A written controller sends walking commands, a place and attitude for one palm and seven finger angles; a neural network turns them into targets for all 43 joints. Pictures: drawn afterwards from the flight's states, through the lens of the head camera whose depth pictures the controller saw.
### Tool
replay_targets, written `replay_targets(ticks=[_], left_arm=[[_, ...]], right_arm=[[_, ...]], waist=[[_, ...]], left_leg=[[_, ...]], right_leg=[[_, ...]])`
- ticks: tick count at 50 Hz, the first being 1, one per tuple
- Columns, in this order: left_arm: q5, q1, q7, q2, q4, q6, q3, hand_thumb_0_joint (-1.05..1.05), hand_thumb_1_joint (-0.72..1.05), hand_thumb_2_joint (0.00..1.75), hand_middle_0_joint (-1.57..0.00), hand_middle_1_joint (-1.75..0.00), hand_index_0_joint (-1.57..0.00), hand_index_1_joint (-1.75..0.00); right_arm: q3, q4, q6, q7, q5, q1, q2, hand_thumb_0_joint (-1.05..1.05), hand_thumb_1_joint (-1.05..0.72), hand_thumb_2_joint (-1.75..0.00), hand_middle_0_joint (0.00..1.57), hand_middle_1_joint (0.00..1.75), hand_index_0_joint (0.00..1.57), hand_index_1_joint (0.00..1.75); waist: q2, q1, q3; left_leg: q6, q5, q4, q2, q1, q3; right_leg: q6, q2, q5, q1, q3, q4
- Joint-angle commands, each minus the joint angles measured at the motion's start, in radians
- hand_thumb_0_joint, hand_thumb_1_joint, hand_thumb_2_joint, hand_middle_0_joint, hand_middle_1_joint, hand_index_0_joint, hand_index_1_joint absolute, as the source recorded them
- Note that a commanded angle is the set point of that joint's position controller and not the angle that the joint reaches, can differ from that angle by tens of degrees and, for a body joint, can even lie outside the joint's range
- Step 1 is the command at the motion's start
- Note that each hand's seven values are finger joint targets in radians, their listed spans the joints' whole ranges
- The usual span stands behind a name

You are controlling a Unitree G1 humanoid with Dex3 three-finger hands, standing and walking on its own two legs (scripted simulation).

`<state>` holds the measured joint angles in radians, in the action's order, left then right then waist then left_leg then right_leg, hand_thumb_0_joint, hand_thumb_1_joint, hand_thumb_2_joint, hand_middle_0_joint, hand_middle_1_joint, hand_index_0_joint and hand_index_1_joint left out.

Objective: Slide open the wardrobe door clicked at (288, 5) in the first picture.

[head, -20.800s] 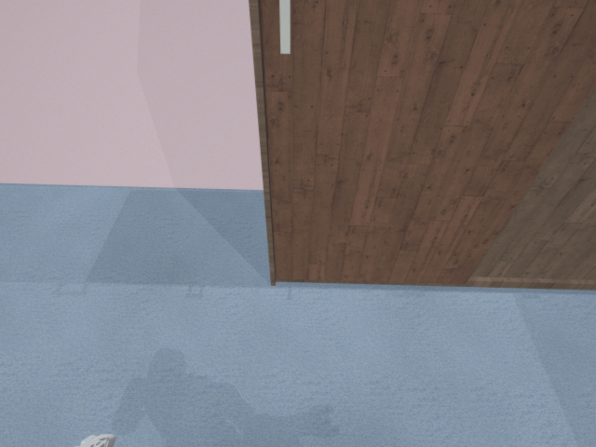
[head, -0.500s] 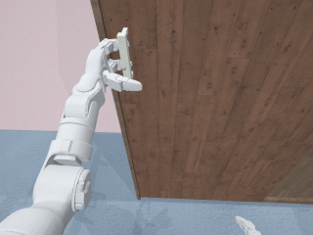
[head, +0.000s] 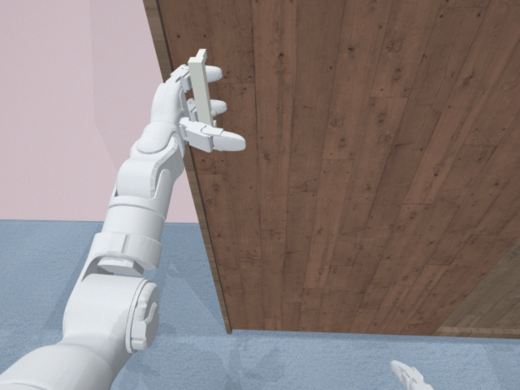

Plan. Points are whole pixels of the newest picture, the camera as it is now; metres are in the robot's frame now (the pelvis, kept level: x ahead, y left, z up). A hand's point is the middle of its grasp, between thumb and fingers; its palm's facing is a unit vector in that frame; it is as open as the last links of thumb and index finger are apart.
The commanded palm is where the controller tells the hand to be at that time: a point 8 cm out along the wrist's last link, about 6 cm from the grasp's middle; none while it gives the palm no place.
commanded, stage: slide the fingers in behind the handle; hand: left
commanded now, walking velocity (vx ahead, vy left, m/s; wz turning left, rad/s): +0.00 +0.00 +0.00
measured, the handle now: (205, 100) +0.48 +0.11 +0.24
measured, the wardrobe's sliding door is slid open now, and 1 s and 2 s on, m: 0.00 0.00 0.00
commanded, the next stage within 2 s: grip the handle and tug to test in 0.48 s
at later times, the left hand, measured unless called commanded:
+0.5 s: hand (215, 116) +0.42 +0.08 +0.25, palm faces -0.01 -1.00 +0.00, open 14.0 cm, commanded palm +0.40 +0.13 +0.24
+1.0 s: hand (216, 115) +0.43 +0.08 +0.24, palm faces -0.01 -1.00 +0.01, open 9.9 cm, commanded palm +0.40 +0.14 +0.24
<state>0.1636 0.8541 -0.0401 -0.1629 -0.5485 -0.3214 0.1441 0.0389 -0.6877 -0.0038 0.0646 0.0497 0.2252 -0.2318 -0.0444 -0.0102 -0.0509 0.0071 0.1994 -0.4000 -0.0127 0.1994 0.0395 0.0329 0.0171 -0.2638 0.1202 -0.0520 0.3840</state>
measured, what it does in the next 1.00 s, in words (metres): stands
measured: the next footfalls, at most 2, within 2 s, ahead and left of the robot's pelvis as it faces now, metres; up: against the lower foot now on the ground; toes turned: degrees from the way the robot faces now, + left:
none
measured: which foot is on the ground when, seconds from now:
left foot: down 0.00-1.00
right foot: down 0.00-1.00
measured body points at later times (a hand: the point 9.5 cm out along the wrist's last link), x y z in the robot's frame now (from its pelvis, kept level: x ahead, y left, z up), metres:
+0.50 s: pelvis -0.01 +0.00 +0.00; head -0.03 -0.02 +0.45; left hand +0.42 +0.14 +0.25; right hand +0.14 -0.23 -0.11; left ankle +0.01 +0.12 -0.74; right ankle -0.04 -0.09 -0.74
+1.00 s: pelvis +0.00 +0.00 +0.00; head -0.02 -0.02 +0.45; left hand +0.42 +0.14 +0.24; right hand +0.12 -0.24 -0.11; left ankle +0.01 +0.12 -0.74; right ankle -0.04 -0.09 -0.74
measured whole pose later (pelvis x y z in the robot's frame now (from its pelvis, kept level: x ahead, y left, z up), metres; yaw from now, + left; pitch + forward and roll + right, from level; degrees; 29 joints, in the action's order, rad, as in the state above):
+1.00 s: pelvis +0.00 +0.00 +0.00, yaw +0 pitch +0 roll +0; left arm 0.16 0.85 -0.06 -0.15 -0.54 -0.31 0.13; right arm 0.03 -0.70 0.01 0.06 0.05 0.25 -0.23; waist -0.04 -0.01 -0.05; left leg 0.01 0.19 -0.40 -0.01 0.20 0.04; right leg 0.03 0.02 -0.26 0.12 -0.05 0.38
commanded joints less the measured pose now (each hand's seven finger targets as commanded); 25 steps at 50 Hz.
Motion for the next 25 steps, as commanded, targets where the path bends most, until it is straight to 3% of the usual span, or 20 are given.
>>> replay_targets(ticks=[1, 3, 6, 9, 10, 12, 15, 16, 18, 20, 22, 25], left_arm=[[0.003, 0.493, -0.001, -0.142, 0.258, 0.065, 0.026, 0.00, -0.50, 0.30, -0.30, -1.20, -0.30, -1.20], [0.004, 0.515, -0.002, -0.109, 0.296, 0.060, 0.000, 0.00, -0.50, 0.30, -0.30, -1.20, -0.30, -1.20], [0.007, 0.458, -0.007, -0.158, 0.282, 0.046, 0.046, 0.00, -0.50, 0.30, -0.30, -1.20, -0.30, -1.20], [-0.002, 0.499, -0.011, -0.142, 0.309, 0.041, 0.023, 0.00, -0.50, 0.30, -0.30, -1.20, -0.30, -1.20], [0.000, 0.477, -0.015, -0.151, 0.298, 0.044, 0.034, 0.00, -0.50, 0.30, -0.30, -1.20, -0.30, -1.20], [0.001, 0.507, -0.011, -0.137, 0.295, 0.040, 0.016, 0.00, -0.50, 0.30, -0.30, -1.20, -0.30, -1.20], [0.006, 0.511, -0.006, -0.124, 0.229, 0.034, 0.007, 0.00, -0.50, 0.30, -0.30, -1.20, -0.30, -1.20], [0.003, 0.551, -0.007, -0.134, 0.236, 0.040, 0.006, 0.00, -0.50, 0.30, -0.30, -1.20, -0.30, -1.20], [0.003, 0.586, -0.008, -0.096, 0.223, 0.047, -0.019, 0.00, -0.50, 0.30, -0.30, -1.20, -0.30, -1.20], [0.008, 0.547, -0.012, -0.119, 0.218, 0.062, 0.004, 0.00, -0.50, 0.30, -0.30, -1.20, -0.30, -1.20], [0.009, 0.576, -0.014, -0.101, 0.240, 0.072, -0.007, 0.00, -0.50, 0.30, -0.30, -1.20, -0.30, -1.20], [0.004, 0.535, -0.015, -0.122, 0.196, 0.075, 0.010, 0.00, -0.50, 0.30, -0.30, -1.20, -0.30, -1.20]], right_arm=[[-0.035, 0.145, 0.046, 0.008, 0.005, -0.110, -0.112, 0.00, -0.90, -0.90, 0.20, 0.30, 0.20, 0.30], [-0.035, 0.149, 0.049, 0.006, 0.005, -0.118, -0.106, 0.00, -0.90, -0.90, 0.20, 0.30, 0.20, 0.30], [-0.033, 0.150, 0.041, 0.008, 0.005, -0.129, -0.111, 0.00, -0.90, -0.90, 0.20, 0.30, 0.20, 0.30], [-0.031, 0.149, 0.040, 0.009, 0.004, -0.135, -0.105, 0.00, -0.90, -0.90, 0.20, 0.30, 0.20, 0.30], [-0.033, 0.150, 0.038, 0.010, 0.004, -0.133, -0.109, 0.00, -0.90, -0.90, 0.20, 0.30, 0.20, 0.30], [-0.030, 0.144, 0.037, 0.014, 0.005, -0.136, -0.107, 0.00, -0.90, -0.90, 0.20, 0.30, 0.20, 0.30], [-0.029, 0.134, 0.037, 0.018, 0.006, -0.131, -0.111, 0.00, -0.90, -0.90, 0.20, 0.30, 0.20, 0.30], [-0.028, 0.130, 0.040, 0.019, 0.005, -0.128, -0.110, 0.00, -0.90, -0.90, 0.20, 0.30, 0.20, 0.30], [-0.028, 0.127, 0.048, 0.019, 0.004, -0.122, -0.104, 0.00, -0.90, -0.90, 0.20, 0.30, 0.20, 0.30], [-0.033, 0.130, 0.049, 0.017, 0.002, -0.117, -0.110, 0.00, -0.90, -0.90, 0.20, 0.30, 0.20, 0.30], [-0.031, 0.130, 0.054, 0.014, 0.001, -0.115, -0.103, 0.00, -0.90, -0.90, 0.20, 0.30, 0.20, 0.30], [-0.035, 0.126, 0.051, 0.013, 0.000, -0.109, -0.113, 0.00, -0.90, -0.90, 0.20, 0.30, 0.20, 0.30]], waist=[[0.110, 0.013, -0.291], [0.090, 0.008, -0.302], [0.121, 0.024, -0.277], [0.090, 0.015, -0.273], [0.105, 0.020, -0.266], [0.112, 0.006, -0.261], [0.094, 0.001, -0.217], [0.085, -0.007, -0.226], [0.088, -0.017, -0.237], [0.089, 0.003, -0.277], [0.087, -0.004, -0.295], [0.126, 0.005, -0.276]], left_leg=[[0.049, -0.301, -0.005, 0.020, -0.184, -0.024], [0.047, -0.298, -0.008, 0.021, -0.200, -0.023], [0.050, -0.279, 0.002, 0.022, -0.174, -0.021], [0.047, -0.259, 0.002, 0.022, -0.182, -0.021], [0.050, -0.263, 0.004, 0.023, -0.184, -0.023], [0.050, -0.245, 0.005, 0.023, -0.181, -0.024], [0.049, -0.206, 0.009, 0.024, -0.174, -0.026], [0.048, -0.202, 0.008, 0.022, -0.175, -0.030], [0.048, -0.203, 0.003, 0.021, -0.187, -0.034], [0.045, -0.231, 0.004, 0.022, -0.191, -0.038], [0.045, -0.245, 0.000, 0.022, -0.200, -0.039], [0.046, -0.242, 0.009, 0.020, -0.183, -0.036]], right_leg=[[-0.016, -0.005, 0.436, -0.039, 0.024, -0.027], [-0.015, -0.004, 0.428, -0.027, 0.023, -0.025], [-0.018, -0.006, 0.414, -0.042, 0.026, -0.036], [-0.016, -0.006, 0.386, -0.026, 0.028, -0.038], [-0.017, -0.007, 0.385, -0.035, 0.026, -0.044], [-0.018, -0.006, 0.373, -0.022, 0.027, -0.046], [-0.019, -0.006, 0.315, 0.009, 0.027, -0.059], [-0.017, -0.006, 0.310, 0.016, 0.028, -0.057], [-0.016, -0.003, 0.307, 0.035, 0.026, -0.051], [-0.013, -0.004, 0.324, -0.001, 0.024, -0.044], [-0.012, -0.003, 0.345, 0.001, 0.024, -0.038], [-0.015, -0.004, 0.345, -0.014, 0.021, -0.042]])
